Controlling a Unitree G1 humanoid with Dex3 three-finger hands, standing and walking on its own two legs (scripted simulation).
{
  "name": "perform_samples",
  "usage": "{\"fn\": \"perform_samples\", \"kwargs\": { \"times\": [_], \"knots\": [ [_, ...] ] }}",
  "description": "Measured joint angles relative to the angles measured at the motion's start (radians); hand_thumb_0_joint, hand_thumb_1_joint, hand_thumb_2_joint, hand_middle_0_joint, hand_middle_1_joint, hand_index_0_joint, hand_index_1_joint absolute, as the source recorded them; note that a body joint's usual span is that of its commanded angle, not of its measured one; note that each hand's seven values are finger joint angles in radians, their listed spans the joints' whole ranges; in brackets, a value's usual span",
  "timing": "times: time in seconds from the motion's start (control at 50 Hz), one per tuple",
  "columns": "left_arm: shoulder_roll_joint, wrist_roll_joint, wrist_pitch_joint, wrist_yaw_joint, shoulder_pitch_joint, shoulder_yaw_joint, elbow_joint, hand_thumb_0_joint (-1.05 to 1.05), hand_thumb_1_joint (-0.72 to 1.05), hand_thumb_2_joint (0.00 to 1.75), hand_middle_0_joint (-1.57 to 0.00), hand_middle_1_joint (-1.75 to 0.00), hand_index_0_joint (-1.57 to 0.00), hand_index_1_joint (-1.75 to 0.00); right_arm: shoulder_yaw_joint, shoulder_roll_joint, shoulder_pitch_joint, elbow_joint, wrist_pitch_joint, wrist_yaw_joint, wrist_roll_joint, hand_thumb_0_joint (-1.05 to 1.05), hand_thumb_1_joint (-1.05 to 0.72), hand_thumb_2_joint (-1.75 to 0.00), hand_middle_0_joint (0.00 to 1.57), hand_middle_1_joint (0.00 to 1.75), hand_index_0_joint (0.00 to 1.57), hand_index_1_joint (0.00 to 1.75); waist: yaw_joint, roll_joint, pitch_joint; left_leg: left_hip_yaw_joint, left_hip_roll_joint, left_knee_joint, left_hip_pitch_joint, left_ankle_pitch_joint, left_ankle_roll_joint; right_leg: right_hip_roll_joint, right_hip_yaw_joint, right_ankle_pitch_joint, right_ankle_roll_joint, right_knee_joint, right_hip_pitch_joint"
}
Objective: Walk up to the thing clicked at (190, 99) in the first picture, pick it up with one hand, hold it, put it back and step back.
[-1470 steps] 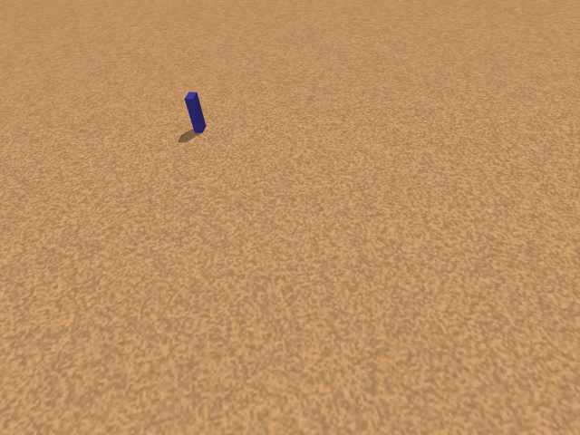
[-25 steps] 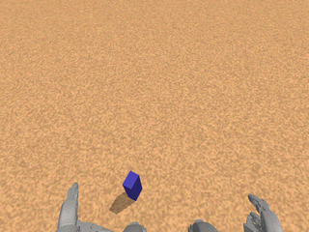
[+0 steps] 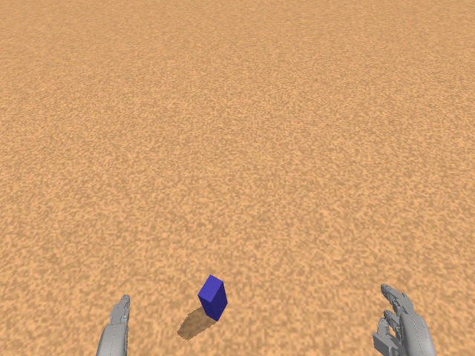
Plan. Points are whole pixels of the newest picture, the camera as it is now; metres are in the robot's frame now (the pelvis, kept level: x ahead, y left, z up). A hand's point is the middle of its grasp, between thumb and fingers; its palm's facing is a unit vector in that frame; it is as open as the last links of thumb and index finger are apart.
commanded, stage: home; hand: left
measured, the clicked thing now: (214, 299) +0.42 +0.14 -0.60
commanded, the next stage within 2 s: stand in 1.42 s
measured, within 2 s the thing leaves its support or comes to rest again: neither
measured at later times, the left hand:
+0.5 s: hand (153, 345) +0.18 +0.18 -0.06, palm faces +0.09 -0.96 -0.28, open 17.2 cm
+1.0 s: hand (152, 353) +0.16 +0.18 -0.06, palm faces +0.10 -0.95 -0.28, open 17.3 cm
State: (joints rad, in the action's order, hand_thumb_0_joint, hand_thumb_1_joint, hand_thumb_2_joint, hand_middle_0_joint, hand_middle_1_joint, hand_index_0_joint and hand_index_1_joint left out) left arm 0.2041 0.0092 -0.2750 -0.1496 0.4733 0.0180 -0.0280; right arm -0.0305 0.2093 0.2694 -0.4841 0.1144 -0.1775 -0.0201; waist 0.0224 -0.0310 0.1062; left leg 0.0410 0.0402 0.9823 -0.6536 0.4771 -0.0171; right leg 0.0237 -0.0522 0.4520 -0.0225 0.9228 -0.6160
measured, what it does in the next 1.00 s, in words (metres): stands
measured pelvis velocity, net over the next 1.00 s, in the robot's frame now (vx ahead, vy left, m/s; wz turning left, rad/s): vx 0.00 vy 0.00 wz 0.00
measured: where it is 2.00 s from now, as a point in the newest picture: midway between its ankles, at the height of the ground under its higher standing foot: outside the picture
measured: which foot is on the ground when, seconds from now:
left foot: down 0.00-1.00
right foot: down 0.00-1.00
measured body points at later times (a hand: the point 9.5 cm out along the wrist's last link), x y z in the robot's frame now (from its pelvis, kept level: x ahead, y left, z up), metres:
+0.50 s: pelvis +0.01 +0.00 +0.00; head +0.03 +0.00 +0.45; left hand +0.17 +0.23 -0.04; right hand +0.16 -0.24 -0.07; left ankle +0.01 +0.13 -0.68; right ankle +0.01 -0.14 -0.68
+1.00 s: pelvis +0.00 +0.00 +0.00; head +0.02 +0.00 +0.45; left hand +0.16 +0.23 -0.04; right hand +0.16 -0.24 -0.07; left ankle +0.01 +0.13 -0.68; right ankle +0.01 -0.14 -0.68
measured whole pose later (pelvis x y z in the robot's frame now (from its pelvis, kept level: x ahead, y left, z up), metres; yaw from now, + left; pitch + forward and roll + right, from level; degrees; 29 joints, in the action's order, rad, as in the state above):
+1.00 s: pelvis +0.00 +0.00 +0.00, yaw +0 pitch +7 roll -2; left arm 0.20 0.01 -0.26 -0.14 0.46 0.01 0.01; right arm -0.03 0.20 0.28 -0.52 0.13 -0.17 -0.01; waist 0.02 -0.03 0.10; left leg 0.04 0.04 0.96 -0.62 0.46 -0.02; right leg 0.02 -0.05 0.44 -0.02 0.90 -0.59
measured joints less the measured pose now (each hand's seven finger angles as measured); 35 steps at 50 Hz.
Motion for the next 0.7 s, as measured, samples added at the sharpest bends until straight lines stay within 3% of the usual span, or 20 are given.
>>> {"fn": "perform_samples", "kwargs": {
  "times": [0.7],
  "knots": [
    [-0.007, -0.001, 0.007, 0.011, -0.015, -0.008, 0.041, -0.01, -0.5, 0.08, -0.06, -0.06, -0.06, -0.06, 0.003, -0.004, 0.003, -0.027, 0.008, 0.011, 0.005, 0.01, -0.9, -0.9, 0.21, 0.3, 0.2, 0.3, 0.002, 0.0, -0.006, -0.005, 0.001, -0.027, 0.036, -0.008, -0.001, -0.002, 0.004, -0.008, 0.001, -0.022, 0.032]
  ]
}}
